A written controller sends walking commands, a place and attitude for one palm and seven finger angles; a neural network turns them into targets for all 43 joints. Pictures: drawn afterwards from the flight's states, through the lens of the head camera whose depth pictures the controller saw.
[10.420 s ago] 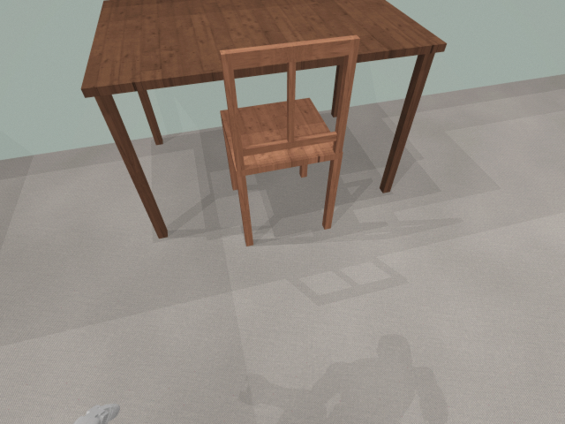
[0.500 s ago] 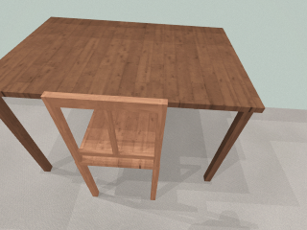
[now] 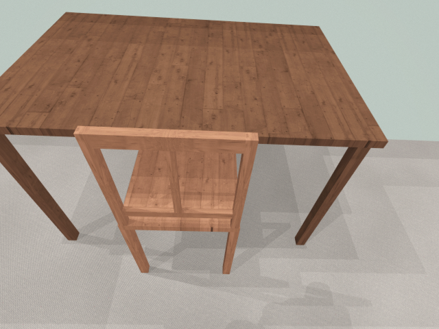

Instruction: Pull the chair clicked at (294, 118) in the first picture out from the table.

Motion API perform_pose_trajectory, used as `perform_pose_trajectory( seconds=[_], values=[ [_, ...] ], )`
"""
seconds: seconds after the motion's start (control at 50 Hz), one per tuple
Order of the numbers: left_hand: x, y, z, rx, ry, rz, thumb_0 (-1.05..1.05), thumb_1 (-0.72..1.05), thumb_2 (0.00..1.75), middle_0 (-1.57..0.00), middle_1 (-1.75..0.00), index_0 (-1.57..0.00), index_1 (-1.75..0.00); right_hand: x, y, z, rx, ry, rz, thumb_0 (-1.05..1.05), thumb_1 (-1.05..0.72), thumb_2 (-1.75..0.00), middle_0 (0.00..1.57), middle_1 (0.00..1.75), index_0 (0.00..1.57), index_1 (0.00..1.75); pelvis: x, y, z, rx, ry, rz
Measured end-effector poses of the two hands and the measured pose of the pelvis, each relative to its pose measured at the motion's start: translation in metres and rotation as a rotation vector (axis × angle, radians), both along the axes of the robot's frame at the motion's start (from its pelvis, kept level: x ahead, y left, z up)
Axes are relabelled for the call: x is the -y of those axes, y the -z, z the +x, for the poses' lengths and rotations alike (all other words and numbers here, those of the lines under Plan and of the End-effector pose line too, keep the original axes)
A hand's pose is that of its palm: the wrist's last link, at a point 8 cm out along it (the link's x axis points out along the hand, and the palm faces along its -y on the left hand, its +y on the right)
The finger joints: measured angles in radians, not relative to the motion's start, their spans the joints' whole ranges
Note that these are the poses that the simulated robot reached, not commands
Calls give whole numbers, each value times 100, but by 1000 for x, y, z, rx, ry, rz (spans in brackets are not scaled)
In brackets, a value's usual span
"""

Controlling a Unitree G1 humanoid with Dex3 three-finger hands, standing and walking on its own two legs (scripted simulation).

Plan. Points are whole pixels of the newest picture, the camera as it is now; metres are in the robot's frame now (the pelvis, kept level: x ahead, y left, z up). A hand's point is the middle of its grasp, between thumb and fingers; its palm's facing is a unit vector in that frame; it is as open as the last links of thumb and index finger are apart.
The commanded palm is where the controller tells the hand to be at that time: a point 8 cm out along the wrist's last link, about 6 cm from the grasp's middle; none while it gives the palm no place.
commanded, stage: look again from close up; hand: left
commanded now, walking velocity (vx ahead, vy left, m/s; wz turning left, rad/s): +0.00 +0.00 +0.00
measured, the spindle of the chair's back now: (174, 183) +0.48 +0.14 -0.10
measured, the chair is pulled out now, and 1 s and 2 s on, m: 0.00 0.00 0.00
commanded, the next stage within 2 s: raise the hand toward the chair's back in 1.88 s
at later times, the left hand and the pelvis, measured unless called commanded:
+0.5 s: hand out of the picture -0.06 +0.17 -0.18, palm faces +0.02 -0.98 -0.17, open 7.3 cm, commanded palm none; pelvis -0.01 +0.02 +0.00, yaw -2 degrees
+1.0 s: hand out of the picture -0.04 +0.13 -0.17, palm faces +0.02 -0.99 -0.15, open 7.3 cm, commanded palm none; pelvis +0.00 -0.01 +0.00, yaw -2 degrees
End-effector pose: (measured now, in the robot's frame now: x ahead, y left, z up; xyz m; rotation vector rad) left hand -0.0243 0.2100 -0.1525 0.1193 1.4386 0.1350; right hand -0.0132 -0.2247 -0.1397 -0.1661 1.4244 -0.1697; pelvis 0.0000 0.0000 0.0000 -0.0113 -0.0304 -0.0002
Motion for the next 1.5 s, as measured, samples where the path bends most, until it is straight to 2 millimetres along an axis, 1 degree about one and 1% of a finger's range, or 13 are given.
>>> perform_pose_trajectory(
  seconds=[0.08,0.14,0.22,0.32,0.48,0.58,0.68,0.84,1.12,1.26,1.5],
  values=[
    [-7,0,-4,-15,6,-1,0,91,90,-20,-29,-20,-30,-14,2,-15,-26,23,14,0,-91,-90,20,30,20,30,-9,0,-3,-4,5,4],
    [-12,-1,-9,-26,7,2,0,91,90,-20,-29,-20,-30,-24,4,-23,-36,38,25,0,-91,-90,20,30,20,30,-14,1,-5,-4,9,7],
    [-17,-1,-15,-44,6,7,0,91,90,-20,-29,-20,-30,-35,7,-27,-38,54,39,0,-91,-90,20,30,20,30,-19,1,-7,-4,16,11],
    [-19,-3,-24,-65,-1,12,0,91,90,-20,-29,-20,-30,-42,9,-27,-31,63,53,0,-91,-90,20,30,20,30,-23,1,-9,-6,22,15],
    [-15,-5,-39,-96,-17,9,0,91,90,-20,-29,-20,-30,-42,11,-20,-10,65,57,0,-91,-90,20,30,20,30,-24,1,-10,-8,29,19],
    [-8,-7,-45,-107,-26,6,0,91,90,-20,-29,-20,-30,-37,12,-17,-2,64,55,0,-91,-90,20,30,20,30,-21,1,-9,-7,30,20],
    [0,-8,-46,-109,-26,2,0,91,90,-20,-29,-20,-30,-30,11,-16,1,66,56,0,-91,-90,20,30,20,30,-14,0,-9,-10,32,21],
    [17,-8,-38,-93,-14,-10,0,91,90,-20,-29,-20,-30,-18,9,-19,-5,73,58,0,-91,-90,20,30,20,30,-1,-1,-7,-16,31,20],
    [40,-7,-5,-22,8,-19,0,91,90,-20,-29,-20,-30,-2,8,-23,-28,73,71,0,-91,-90,19,30,20,30,21,-2,-1,-23,25,17],
    [44,-7,4,-11,16,-11,1,92,90,-20,-29,-20,-30,4,9,-18,-28,72,76,0,-91,-90,19,30,20,30,28,-2,3,-24,27,17],
    [46,-9,10,-10,16,-4,0,91,90,-20,-29,-20,-30,15,8,-4,-17,59,65,0,-91,-90,20,30,20,30,35,-3,9,-26,30,18]
  ],
)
